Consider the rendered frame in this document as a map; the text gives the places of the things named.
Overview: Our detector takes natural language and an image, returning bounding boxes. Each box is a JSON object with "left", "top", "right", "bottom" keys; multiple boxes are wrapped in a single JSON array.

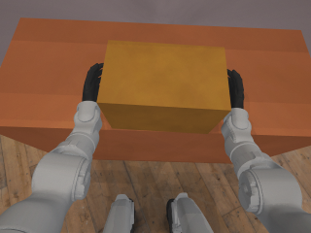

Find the robot right shin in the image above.
[{"left": 172, "top": 192, "right": 188, "bottom": 233}]

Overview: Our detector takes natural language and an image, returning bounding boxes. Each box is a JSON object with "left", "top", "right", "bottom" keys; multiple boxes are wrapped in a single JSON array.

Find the robot left upper arm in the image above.
[{"left": 0, "top": 152, "right": 91, "bottom": 233}]

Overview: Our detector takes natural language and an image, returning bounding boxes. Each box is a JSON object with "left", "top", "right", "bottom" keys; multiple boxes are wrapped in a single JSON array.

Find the robot right forearm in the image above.
[{"left": 221, "top": 108, "right": 302, "bottom": 206}]

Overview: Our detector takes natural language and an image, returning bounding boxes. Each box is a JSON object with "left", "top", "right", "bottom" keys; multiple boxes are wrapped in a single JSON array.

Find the robot right hand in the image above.
[{"left": 226, "top": 69, "right": 245, "bottom": 109}]

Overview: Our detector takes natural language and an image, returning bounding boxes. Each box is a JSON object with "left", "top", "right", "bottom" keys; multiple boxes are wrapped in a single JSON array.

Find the robot left hand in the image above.
[{"left": 82, "top": 63, "right": 104, "bottom": 102}]

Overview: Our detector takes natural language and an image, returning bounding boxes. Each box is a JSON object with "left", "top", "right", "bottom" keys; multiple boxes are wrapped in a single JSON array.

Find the robot left forearm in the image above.
[{"left": 31, "top": 100, "right": 102, "bottom": 192}]

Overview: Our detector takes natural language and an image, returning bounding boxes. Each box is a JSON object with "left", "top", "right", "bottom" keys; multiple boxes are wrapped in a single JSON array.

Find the robot right upper arm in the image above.
[{"left": 238, "top": 168, "right": 311, "bottom": 233}]

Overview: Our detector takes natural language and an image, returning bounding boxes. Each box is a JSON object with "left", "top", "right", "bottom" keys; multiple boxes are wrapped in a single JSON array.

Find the pedestal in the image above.
[{"left": 0, "top": 17, "right": 311, "bottom": 164}]

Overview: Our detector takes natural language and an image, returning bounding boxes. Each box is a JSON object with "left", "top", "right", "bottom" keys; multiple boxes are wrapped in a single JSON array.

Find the carton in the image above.
[{"left": 96, "top": 40, "right": 231, "bottom": 134}]

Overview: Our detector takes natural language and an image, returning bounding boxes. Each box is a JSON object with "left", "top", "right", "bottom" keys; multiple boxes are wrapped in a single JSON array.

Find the right robot foot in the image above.
[{"left": 166, "top": 198, "right": 182, "bottom": 233}]

